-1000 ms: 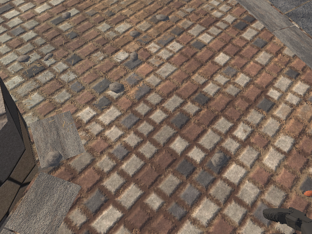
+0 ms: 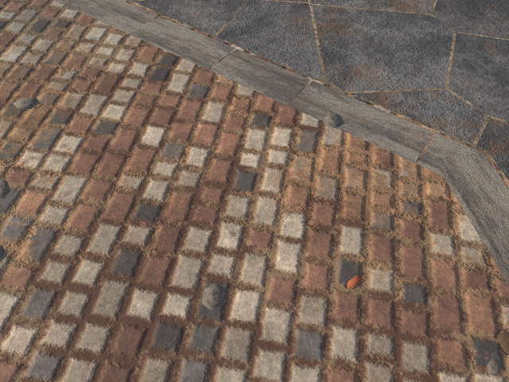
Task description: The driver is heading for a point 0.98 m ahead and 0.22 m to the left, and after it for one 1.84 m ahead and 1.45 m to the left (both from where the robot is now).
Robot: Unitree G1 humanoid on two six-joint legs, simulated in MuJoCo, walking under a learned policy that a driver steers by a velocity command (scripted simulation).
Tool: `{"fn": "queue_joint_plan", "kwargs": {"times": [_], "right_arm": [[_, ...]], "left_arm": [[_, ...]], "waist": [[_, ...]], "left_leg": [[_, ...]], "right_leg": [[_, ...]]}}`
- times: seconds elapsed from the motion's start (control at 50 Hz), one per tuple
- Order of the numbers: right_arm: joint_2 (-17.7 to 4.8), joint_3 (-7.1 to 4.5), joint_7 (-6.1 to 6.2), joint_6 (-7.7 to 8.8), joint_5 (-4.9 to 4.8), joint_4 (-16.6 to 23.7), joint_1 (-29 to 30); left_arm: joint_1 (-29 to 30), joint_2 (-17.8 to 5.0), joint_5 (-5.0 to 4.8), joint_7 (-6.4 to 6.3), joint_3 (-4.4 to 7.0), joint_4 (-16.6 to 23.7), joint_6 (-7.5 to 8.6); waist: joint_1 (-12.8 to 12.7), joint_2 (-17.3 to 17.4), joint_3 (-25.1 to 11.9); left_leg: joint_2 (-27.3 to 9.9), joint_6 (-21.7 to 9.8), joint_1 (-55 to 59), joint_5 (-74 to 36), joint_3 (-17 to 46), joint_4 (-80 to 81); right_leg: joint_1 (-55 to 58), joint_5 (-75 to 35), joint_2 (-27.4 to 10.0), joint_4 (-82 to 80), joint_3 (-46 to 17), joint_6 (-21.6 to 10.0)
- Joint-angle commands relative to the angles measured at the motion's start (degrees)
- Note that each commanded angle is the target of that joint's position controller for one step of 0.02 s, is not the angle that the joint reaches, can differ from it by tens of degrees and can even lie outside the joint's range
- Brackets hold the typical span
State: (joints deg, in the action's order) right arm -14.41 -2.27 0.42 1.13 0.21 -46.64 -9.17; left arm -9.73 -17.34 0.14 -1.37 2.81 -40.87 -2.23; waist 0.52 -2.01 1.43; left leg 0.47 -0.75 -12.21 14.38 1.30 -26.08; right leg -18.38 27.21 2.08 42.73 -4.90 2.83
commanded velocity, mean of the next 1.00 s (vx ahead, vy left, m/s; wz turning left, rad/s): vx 0.25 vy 0.00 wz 0.33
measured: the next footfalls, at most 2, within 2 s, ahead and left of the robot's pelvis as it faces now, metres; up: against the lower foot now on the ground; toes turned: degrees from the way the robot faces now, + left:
right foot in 0.18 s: +0.04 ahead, -0.13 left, +0.00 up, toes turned +1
left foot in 0.60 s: +0.36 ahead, +0.14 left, +0.00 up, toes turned +14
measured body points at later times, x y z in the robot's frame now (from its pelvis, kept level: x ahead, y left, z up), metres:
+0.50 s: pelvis +0.14 -0.02 -0.01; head +0.17 -0.02 +0.44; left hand +0.09 +0.26 -0.13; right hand +0.35 -0.23 -0.11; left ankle +0.29 +0.15 -0.70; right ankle +0.00 -0.13 -0.74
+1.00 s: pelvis +0.31 +0.03 -0.01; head +0.34 +0.06 +0.44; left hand +0.34 +0.35 -0.11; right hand +0.56 -0.17 -0.10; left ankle +0.32 +0.12 -0.74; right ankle +0.45 -0.09 -0.70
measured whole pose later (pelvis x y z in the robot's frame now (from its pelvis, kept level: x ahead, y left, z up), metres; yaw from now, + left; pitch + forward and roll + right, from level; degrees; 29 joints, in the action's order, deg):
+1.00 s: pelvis +0.31 +0.03 -0.01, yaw +25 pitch +3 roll +0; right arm -17.8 -3.9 0.9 -1.4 -0.1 -39.0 -9.3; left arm -9.7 -17.4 0.6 -2.6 2.3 -38.6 0.8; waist 1.6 -1.2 1.9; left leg 8.1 -4.2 -21.2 9.0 7.3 -28.3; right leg -32.5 14.7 -2.5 46.5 -6.2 5.6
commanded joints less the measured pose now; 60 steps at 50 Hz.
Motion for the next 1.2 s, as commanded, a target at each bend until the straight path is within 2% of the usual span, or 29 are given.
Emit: {"fn": "queue_joint_plan", "kwargs": {"times": [0.02, 0.12, 0.16, 0.18, 0.2, 0.22, 0.24, 0.26, 0.32, 0.42, 0.5, 0.56, 0.6, 0.62, 0.64, 0.66, 0.68, 0.7, 0.74, 0.78, 0.84, 0.94, 1.02, 1.06, 1.08, 1.1, 1.12, 1.14, 1.2], "right_arm": [[-12.78, -3.16, 0.84, 0.03, -1.07, 1.99, -1.47], [-12.44, -3.10, 0.63, -0.29, -1.98, 2.03, -0.89], [-9.59, -2.15, 0.19, 0.12, -1.76, 2.04, -1.04], [-5.41, -0.77, -0.36, 0.82, -1.09, 3.08, 1.52], [-2.64, 0.08, -0.49, 1.95, -1.27, 5.90, 3.51], [-7.71, -1.16, -0.28, 2.75, -2.39, 6.97, 6.68], [-9.84, -2.11, -0.54, 3.09, -3.43, 6.17, 4.73], [-9.49, -2.25, -0.86, 3.10, -3.56, 4.73, 2.14], [-7.66, -2.20, -1.68, 3.14, -2.33, 3.98, 1.81], [-4.15, -0.68, -2.95, 2.62, -1.59, 7.10, 6.62], [-3.56, -0.05, -4.43, 2.74, -1.25, 11.15, 12.37], [-7.22, -1.92, -5.17, 2.58, -1.10, 11.08, 5.03], [-12.55, -4.83, -3.92, 1.93, -1.09, 7.74, -9.50], [-16.44, -5.45, -2.18, 1.03, -0.95, 7.17, -12.61], [-20.38, -5.32, -2.05, 1.42, 0.57, 10.74, -8.86], [-16.12, -4.97, -2.12, 0.94, 0.30, 11.90, -9.05], [-13.92, -4.28, -2.21, 1.12, -0.39, 11.86, -4.73], [-11.82, -3.76, -2.04, 1.10, -1.30, 11.70, -1.44], [-10.94, -3.50, -1.65, 0.82, -0.30, 12.73, 1.91], [-11.31, -3.81, -1.51, 0.94, 0.33, 12.66, 3.06], [-12.31, -4.20, -0.61, 0.49, -0.12, 12.06, 2.34], [-11.52, -3.82, 0.98, -1.76, -0.59, 12.23, 2.82], [-10.53, -3.08, 0.62, -2.33, -0.04, 11.30, 0.86], [-8.65, -2.02, 0.53, -2.56, -0.48, 11.07, 1.36], [-6.75, -1.32, 0.56, -2.46, -0.32, 10.50, -1.27], [-4.74, -0.76, 0.44, -2.07, 0.93, 10.37, -5.75], [-6.90, -1.54, 0.45, -1.57, 0.33, 11.37, -3.70], [-10.36, -2.47, 0.64, -1.50, 0.49, 11.01, -2.19], [-10.59, -3.62, 1.18, -3.29, -0.66, 9.43, -1.08]], "left_arm": [[3.89, -4.97, -1.01, 0.48, 1.48, 4.06, 1.71], [0.53, -3.23, -1.23, 1.35, 1.25, 1.03, 4.58], [-5.22, -4.20, -1.11, 1.15, 1.82, -1.32, 4.92], [-11.59, -6.31, -1.16, 0.55, 2.43, -2.48, 4.99], [-14.76, -13.11, -0.61, 0.54, 4.12, -3.09, 4.91], [-15.87, -12.38, 0.11, 0.74, 4.27, -3.42, 5.60], [-14.05, -8.61, 0.39, 0.62, 3.16, -3.24, 6.48], [-12.03, -6.73, 0.27, 0.66, 2.59, -2.78, 7.19], [-9.53, -4.86, 0.37, 0.73, 1.98, -2.67, 7.66], [-8.90, -5.93, 0.40, 0.46, 2.13, -3.28, 7.87], [-11.77, -7.58, -0.42, 0.05, 2.45, -5.20, 7.24], [-10.17, -9.99, -0.79, -1.02, 3.05, -4.36, 5.69], [-8.54, -10.12, -1.00, -1.47, 2.94, -2.84, 5.17], [-11.54, -5.29, 0.97, -1.00, 1.47, -1.22, 5.77], [-20.53, -1.02, 1.08, 0.27, -0.59, 0.11, 6.90], [-14.04, -8.46, -0.43, 0.92, 1.21, -0.37, 7.59], [-8.51, -8.71, -1.91, 0.74, 1.37, 2.08, 7.47], [-7.22, -7.70, -1.11, -0.12, 1.27, 1.92, 7.03], [-8.37, -8.42, 0.00, -1.07, 1.81, 2.01, 5.19], [-10.21, -6.59, 0.76, -1.40, 1.55, 1.98, 4.27], [-8.02, -5.30, 1.42, -2.11, 1.19, 3.23, 3.71], [-2.33, -4.70, 0.50, -1.59, 0.80, 5.29, 3.26], [-0.60, -4.99, 0.14, -0.61, 0.82, 6.42, 4.39], [-2.87, -3.95, 0.24, 0.00, 0.81, 6.01, 5.23], [-3.15, -5.65, 1.04, 0.04, 1.09, 6.37, 5.54], [-1.91, -10.40, 2.05, -0.30, 1.81, 7.73, 5.29], [-0.70, -7.89, 3.17, -0.10, 1.31, 6.30, 4.94], [-0.33, -5.53, 2.40, 0.10, 0.77, 6.91, 4.99], [-1.91, -8.75, 0.21, -0.31, 2.07, 5.74, 4.50]], "waist": [[2.45, 12.35, 0.98], [0.21, 10.69, -0.15], [-2.65, 8.64, -2.50], [-5.83, 3.48, -4.22], [-6.49, -10.62, -4.26], [-8.36, -8.73, 0.70], [-6.59, -5.73, 4.08], [-4.99, -6.13, 4.47], [-3.83, -4.15, 4.86], [-4.46, -2.86, 5.63], [-5.22, -1.71, 7.64], [0.08, -5.07, -0.02], [8.04, -3.07, -8.34], [6.08, 9.62, -13.68], [0.10, 17.45, -27.79], [5.80, 6.35, -30.12], [4.16, 5.15, -19.55], [1.54, 0.23, -11.28], [-1.71, 3.18, -6.29], [-3.24, 5.00, -6.18], [-2.73, 5.29, -8.24], [-0.51, 8.16, -8.18], [1.06, 10.04, -7.95], [-1.39, 9.63, -7.92], [-0.97, 7.27, -7.76], [2.91, -5.47, -9.06], [3.32, -13.78, -6.26], [1.16, -11.31, -6.13], [-1.27, -6.58, -6.47]], "left_leg": [[-14.03, -10.80, 6.06, 15.01, 18.79, 14.82], [-11.34, -10.34, 0.97, 8.95, 12.80, 13.22], [-9.28, -7.78, -7.12, 7.52, 10.94, 8.31], [-5.61, -4.54, -15.48, 8.39, 7.24, -1.80], [0.88, -0.99, -26.26, 12.28, -1.28, -14.94], [-1.41, -0.79, -33.14, 18.67, 2.05, -26.09], [-3.00, -1.95, -36.86, 15.21, 6.08, -31.88], [-3.80, -2.80, -37.93, 10.75, 6.93, -33.81], [-4.54, -2.15, -37.13, -0.42, 6.56, -33.34], [-4.52, 1.33, -28.88, -14.00, 0.21, -20.07], [-2.85, -0.71, -23.92, -15.96, -4.35, -9.82], [2.21, -3.79, -13.76, -11.46, -7.53, -9.26], [4.34, -7.36, 7.22, -17.04, -5.19, -4.69], [-6.62, -10.92, 23.15, -35.33, 9.34, -6.14], [-24.14, -26.55, 38.65, -41.45, 40.87, -3.72], [-21.28, -24.42, 33.15, -30.92, 37.65, 2.20], [-17.95, -20.95, 24.15, -24.36, 29.47, 4.20], [-14.53, -17.79, 13.44, -20.63, 24.06, 6.20], [-11.10, -16.38, -1.59, -20.32, 18.95, 9.18], [-9.38, -16.72, -8.09, -25.74, 15.96, 9.59], [-8.16, -16.03, -7.97, -28.60, 15.09, 7.84], [-6.27, -12.71, -7.29, -5.81, 17.67, 7.43], [-7.86, -12.49, -4.61, -9.92, 20.63, 3.16], [-6.49, -10.04, -4.30, -14.12, 20.70, -0.87], [-4.07, -6.63, -6.01, -9.68, 19.52, -3.42], [2.36, -2.70, -9.76, 6.70, 12.31, -12.65], [4.34, -0.10, -12.46, 14.46, 6.78, -14.78], [2.67, 1.82, -11.61, 17.17, 6.73, -20.23], [3.66, 5.37, -17.22, 20.69, 6.29, -36.66]], "right_leg": [[-9.37, 1.18, -1.72, 1.66, 3.07, 0.46], [5.98, -10.98, -0.24, -18.00, 7.67, -3.16], [19.77, -14.62, -1.40, -21.92, 6.09, -4.85], [28.68, -11.43, -8.42, -23.99, -2.25, -6.71], [31.31, -0.52, -19.25, -29.11, -18.93, -12.51], [27.63, 4.62, -25.39, -33.30, -27.29, -17.95], [27.07, 6.25, -24.00, -33.69, -24.55, -17.35], [27.60, 3.66, -21.40, -34.11, -19.61, -15.13], [25.38, -17.03, -17.41, -35.01, -6.18, -11.46], [16.21, -27.38, -13.95, -37.63, 7.62, -11.07], [17.19, -39.13, -15.34, -35.20, 12.32, -10.34], [21.43, -68.41, -15.88, -20.71, 14.59, -7.59], [13.21, -65.23, -12.67, 0.73, 15.33, -4.18], [-1.57, -21.08, -7.12, 20.26, 14.68, -1.06], [-17.40, 15.37, 2.37, 41.90, 4.42, 1.30], [-17.95, 9.86, -0.54, 43.93, -3.51, 0.47], [-20.56, 4.75, -2.68, 40.37, -1.79, -0.65], [-20.50, 0.80, -5.07, 35.36, -0.53, -0.39], [-13.10, -3.14, -6.79, 29.89, -0.60, 0.06], [-9.42, -4.42, -6.11, 26.03, 0.59, 1.06], [-10.75, -7.48, -4.90, 18.82, 0.62, 2.72], [-10.33, -14.39, -4.43, 6.90, -0.31, 3.25], [-5.33, -10.94, -3.57, -1.99, 0.87, 1.84], [2.37, -17.66, -3.05, -15.55, 1.97, -0.30], [7.45, -25.07, -7.21, -20.58, -1.60, -2.14], [11.71, -39.61, -18.35, -20.96, -12.18, -7.07], [6.81, -44.46, -22.64, -21.77, -18.88, -15.17], [6.74, -47.69, -22.20, -21.49, -18.60, -17.55], [12.03, -62.45, -20.83, -17.68, -14.04, -17.34]]}}
Keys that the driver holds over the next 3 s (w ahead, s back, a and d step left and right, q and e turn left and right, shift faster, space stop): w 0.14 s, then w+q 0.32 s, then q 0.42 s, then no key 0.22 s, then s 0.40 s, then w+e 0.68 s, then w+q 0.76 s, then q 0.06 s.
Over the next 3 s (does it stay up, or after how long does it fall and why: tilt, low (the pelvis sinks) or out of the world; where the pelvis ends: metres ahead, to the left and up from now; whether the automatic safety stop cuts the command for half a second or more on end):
stays up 0.88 0.04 -0.02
